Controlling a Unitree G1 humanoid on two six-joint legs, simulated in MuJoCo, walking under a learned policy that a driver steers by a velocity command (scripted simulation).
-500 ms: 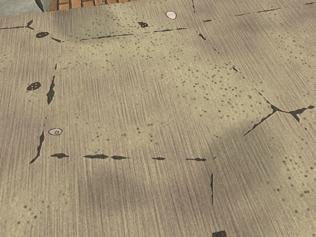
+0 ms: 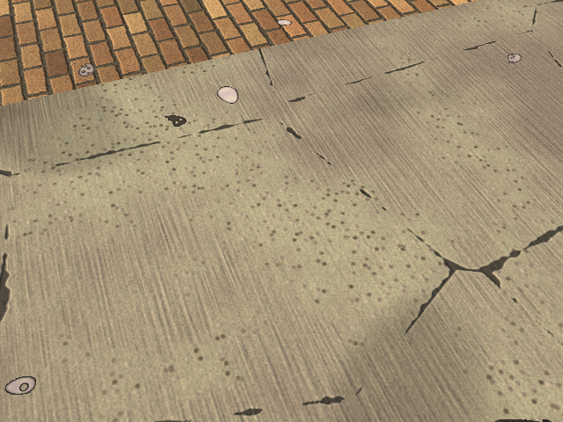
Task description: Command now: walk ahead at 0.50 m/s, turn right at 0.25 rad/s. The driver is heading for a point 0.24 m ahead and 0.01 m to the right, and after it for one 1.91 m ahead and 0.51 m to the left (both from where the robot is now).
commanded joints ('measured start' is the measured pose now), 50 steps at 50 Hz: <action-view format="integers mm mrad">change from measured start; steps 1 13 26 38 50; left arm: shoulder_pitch -65 -338 -152 -100 -157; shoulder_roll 132 35 61 175 148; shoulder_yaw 20 -9 11 52 16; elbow -97 -192 -128 -40 -103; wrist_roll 4 17 34 19 -2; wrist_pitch -25 -49 -51 -48 -85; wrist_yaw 0 -22 -25 -6 -15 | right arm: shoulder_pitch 185 289 247 -18 236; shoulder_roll -123 -171 -123 -57 -180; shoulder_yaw -34 -40 -34 -11 -57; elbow -4 52 -29 -165 -142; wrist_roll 3 29 29 22 14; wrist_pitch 14 48 76 100 80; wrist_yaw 0 -24 -34 22 11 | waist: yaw -108 -110 -18 18 -102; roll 68 116 -94 -24 53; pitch -48 10 -7 71 -123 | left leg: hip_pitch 482 223 -330 -253 499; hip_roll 354 205 160 156 308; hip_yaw -503 -216 -109 -10 -462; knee -253 -325 664 206 -216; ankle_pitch -197 147 -198 159 -37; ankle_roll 189 177 -15 -9 260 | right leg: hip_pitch -517 -248 209 202 -528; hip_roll -114 -113 -373 -361 -208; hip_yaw -19 -137 122 -277 -113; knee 269 -398 -766 -838 286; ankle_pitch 98 506 296 547 114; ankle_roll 5 82 -126 -102 41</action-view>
